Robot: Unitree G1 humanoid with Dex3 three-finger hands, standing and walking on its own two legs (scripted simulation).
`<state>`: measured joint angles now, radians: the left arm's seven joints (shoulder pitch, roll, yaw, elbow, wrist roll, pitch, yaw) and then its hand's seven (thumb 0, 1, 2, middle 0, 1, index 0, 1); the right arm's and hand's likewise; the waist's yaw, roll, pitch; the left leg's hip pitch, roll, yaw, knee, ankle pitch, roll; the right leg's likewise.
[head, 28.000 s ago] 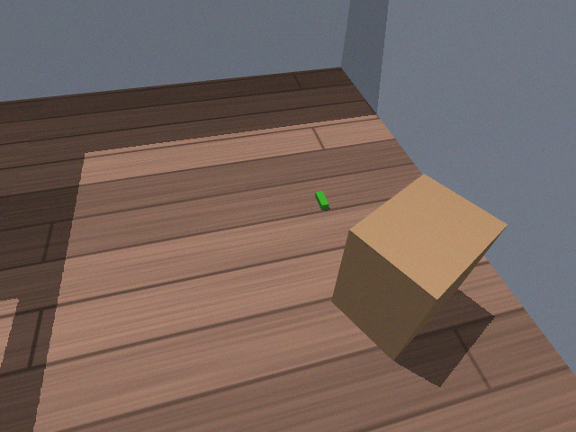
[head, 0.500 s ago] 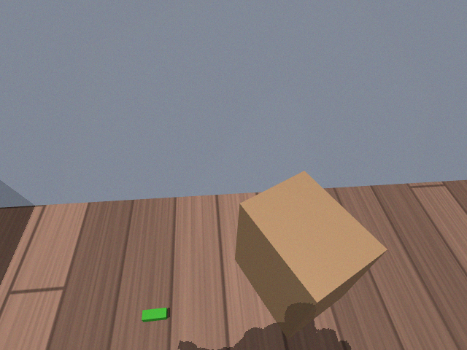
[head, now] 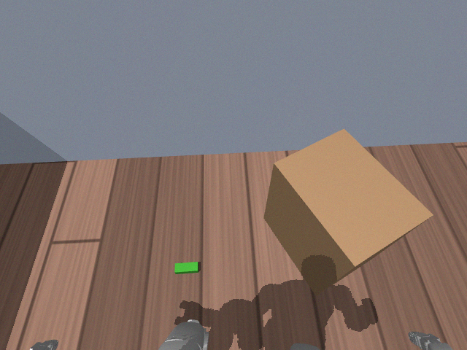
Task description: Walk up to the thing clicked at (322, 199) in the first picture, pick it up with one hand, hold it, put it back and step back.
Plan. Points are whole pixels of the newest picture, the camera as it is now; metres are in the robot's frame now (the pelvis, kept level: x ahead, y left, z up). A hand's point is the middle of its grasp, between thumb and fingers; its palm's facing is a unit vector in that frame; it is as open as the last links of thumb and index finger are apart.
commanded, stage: walk up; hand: left
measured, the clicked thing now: (186, 268) +0.43 +0.21 -0.75
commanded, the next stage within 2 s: none
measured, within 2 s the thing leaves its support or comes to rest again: neither
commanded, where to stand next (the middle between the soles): +0.02 +0.00 m, yaw -3 degrees
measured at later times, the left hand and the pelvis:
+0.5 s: hand out of the picture +0.07 +0.33 -0.17, palm faces -0.11 -0.93 -0.36, open 7.4 cm; pelvis -0.03 +0.05 -0.01, yaw -5 degrees
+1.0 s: hand out of the picture +0.06 +0.25 -0.15, palm faces -0.06 -0.93 -0.36, open 7.4 cm; pelvis -0.05 +0.00 -0.01, yaw -4 degrees
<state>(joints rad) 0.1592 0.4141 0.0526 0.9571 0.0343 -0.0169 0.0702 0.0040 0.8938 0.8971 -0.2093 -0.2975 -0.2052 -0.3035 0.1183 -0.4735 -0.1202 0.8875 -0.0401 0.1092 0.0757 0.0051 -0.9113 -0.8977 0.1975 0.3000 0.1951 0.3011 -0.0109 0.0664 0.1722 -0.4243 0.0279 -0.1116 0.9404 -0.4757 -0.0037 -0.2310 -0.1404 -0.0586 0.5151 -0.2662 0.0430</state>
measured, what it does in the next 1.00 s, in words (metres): steps on the spot: left foot, then right foot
